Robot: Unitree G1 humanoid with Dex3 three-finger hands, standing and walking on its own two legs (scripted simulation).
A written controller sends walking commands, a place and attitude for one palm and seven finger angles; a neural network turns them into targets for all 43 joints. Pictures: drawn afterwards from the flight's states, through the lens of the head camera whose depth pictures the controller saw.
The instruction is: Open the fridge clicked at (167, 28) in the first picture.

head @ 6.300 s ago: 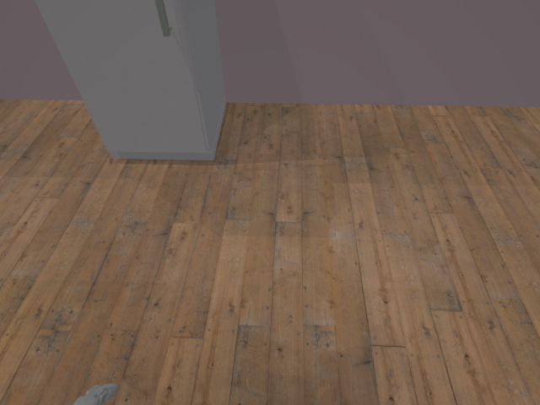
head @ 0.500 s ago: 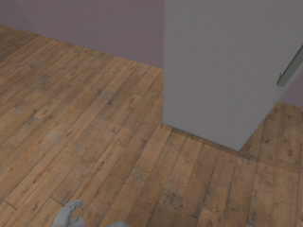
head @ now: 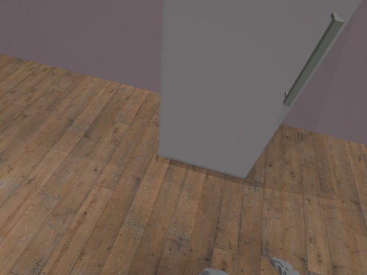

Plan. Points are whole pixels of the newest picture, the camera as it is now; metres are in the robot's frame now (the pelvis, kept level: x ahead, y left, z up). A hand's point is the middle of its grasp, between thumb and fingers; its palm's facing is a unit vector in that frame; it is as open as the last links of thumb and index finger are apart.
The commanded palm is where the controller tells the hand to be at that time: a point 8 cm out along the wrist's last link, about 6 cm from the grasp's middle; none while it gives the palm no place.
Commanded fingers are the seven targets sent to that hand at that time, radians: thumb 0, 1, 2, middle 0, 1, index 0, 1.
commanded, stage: turn to face it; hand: right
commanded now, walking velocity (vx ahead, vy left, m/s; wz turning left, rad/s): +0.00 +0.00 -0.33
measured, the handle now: (307, 64) +0.74 -0.32 +0.11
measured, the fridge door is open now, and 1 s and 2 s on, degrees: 0 0 0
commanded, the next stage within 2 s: take the last steps up to it in 0.16 s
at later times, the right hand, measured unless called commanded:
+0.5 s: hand out of the picture -0.06 -0.26 -0.18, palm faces +0.23 +0.95 -0.20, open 7.4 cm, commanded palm none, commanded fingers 0.00 -0.90 -0.90 0.20 0.30 0.20 0.30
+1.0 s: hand (267, 260) +0.21 -0.22 -0.16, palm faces +0.16 +0.97 -0.20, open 7.4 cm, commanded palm none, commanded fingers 0.00 -0.90 -0.90 0.20 0.30 0.20 0.30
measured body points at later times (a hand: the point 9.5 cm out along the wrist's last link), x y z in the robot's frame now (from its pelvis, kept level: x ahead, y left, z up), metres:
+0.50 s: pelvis -0.02 -0.06 +0.01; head -0.02 -0.09 +0.45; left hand +0.10 +0.17 -0.12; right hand -0.07 -0.31 -0.16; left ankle -0.01 +0.09 -0.66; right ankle -0.05 -0.14 -0.74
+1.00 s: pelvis +0.13 -0.03 -0.02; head +0.15 -0.01 +0.43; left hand +0.03 +0.19 -0.17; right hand +0.20 -0.27 -0.15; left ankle +0.22 +0.05 -0.74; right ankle -0.04 -0.13 -0.71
